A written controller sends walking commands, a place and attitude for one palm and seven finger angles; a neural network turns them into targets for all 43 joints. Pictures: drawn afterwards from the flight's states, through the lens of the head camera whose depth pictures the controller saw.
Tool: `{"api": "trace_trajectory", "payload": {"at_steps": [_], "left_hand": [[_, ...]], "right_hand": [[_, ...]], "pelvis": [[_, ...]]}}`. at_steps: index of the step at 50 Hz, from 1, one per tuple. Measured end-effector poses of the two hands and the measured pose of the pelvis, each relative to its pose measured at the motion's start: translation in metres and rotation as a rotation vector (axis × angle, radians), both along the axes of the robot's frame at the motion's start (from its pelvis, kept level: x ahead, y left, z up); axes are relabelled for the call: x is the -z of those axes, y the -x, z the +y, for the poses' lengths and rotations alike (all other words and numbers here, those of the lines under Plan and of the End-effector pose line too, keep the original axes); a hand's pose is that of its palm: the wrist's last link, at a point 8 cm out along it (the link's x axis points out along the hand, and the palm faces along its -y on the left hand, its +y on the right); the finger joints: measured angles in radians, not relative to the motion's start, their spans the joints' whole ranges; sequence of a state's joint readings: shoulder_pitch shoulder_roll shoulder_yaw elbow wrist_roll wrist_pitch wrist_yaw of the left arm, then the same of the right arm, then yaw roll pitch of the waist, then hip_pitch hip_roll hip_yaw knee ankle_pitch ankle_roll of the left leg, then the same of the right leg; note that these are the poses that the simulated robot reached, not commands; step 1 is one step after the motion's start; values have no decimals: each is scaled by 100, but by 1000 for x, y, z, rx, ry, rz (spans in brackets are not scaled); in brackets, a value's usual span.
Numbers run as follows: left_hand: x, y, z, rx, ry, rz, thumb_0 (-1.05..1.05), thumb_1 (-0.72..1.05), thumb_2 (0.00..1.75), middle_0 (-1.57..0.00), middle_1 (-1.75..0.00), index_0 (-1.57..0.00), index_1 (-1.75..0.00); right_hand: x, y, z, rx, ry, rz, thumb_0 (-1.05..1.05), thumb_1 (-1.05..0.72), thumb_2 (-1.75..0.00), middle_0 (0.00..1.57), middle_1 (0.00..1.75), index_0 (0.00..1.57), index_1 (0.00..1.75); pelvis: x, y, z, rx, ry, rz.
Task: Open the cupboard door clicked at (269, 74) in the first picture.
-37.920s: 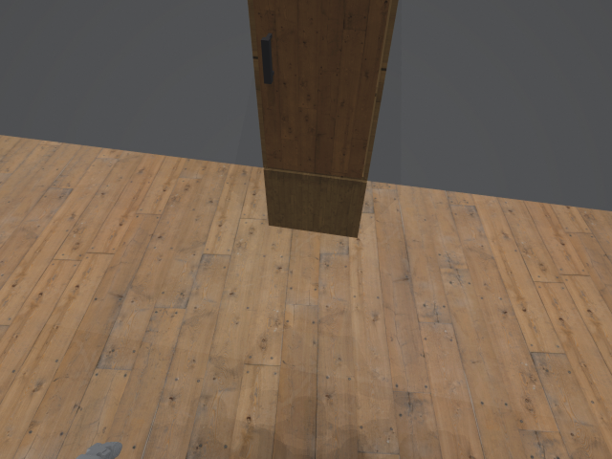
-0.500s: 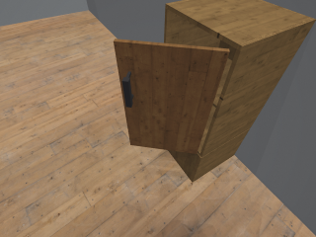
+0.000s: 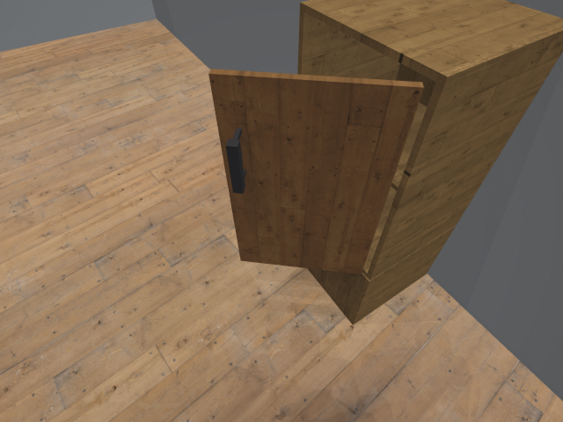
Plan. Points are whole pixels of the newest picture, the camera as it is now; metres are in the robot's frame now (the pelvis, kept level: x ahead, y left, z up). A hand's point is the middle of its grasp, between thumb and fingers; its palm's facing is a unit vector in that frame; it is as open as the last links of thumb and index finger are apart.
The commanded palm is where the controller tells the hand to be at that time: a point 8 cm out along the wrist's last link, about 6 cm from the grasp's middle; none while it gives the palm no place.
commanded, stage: come to a stop and stand still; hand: left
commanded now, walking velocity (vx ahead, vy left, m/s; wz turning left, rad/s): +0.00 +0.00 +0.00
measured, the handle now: (238, 161) +0.59 +0.12 +0.02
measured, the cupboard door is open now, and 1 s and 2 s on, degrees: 50 50 50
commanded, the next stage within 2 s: look again from close up in 0.76 s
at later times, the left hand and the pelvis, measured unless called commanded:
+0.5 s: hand out of the picture +0.02 +0.17 -0.17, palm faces -0.01 -0.98 -0.21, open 7.4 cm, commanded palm none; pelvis +0.01 +0.00 +0.00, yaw -1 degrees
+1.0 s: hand out of the picture +0.01 +0.15 -0.17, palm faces +0.01 -0.98 -0.21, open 7.4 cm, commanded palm none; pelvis +0.01 -0.02 +0.01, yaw +0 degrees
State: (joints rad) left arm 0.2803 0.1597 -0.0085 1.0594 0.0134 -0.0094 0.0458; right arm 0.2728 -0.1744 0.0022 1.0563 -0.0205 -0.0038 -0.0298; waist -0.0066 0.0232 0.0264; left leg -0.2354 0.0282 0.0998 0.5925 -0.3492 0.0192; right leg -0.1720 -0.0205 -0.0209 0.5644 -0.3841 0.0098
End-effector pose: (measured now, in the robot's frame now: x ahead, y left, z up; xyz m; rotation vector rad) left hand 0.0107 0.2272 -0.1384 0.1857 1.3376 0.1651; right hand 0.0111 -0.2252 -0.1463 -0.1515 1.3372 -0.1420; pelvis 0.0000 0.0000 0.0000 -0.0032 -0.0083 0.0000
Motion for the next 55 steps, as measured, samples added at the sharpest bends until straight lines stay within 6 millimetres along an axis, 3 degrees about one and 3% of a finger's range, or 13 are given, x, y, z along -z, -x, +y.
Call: {"api": "trace_trajectory", "payload": {"at_steps": [11, 35, 55], "left_hand": [[-3, -17, 9, 21, -8, -10, 0, 91, 90, -20, -30, -19, -30], [0, 4, -18, -1, 29, 62, 0, 91, 90, -20, -30, -20, -30], [-3, 1, -28, -12, 22, 51, 0, 91, 90, -20, -30, -20, -30]], "right_hand": [[-2, 8, 7, 11, -9, 34, 1, -92, -90, 20, 30, 20, 30], [-7, -8, -12, 8, 9, 31, 1, -91, -90, 20, 30, 20, 30], [-7, -7, -22, 1, 4, 49, 1, -91, -90, 20, 30, 20, 30]], "pelvis": [[-3, -3, 3, 10, -13, 6], [-6, -8, -13, 12, -17, 9], [-8, -9, -25, 3, -19, 11]]}}
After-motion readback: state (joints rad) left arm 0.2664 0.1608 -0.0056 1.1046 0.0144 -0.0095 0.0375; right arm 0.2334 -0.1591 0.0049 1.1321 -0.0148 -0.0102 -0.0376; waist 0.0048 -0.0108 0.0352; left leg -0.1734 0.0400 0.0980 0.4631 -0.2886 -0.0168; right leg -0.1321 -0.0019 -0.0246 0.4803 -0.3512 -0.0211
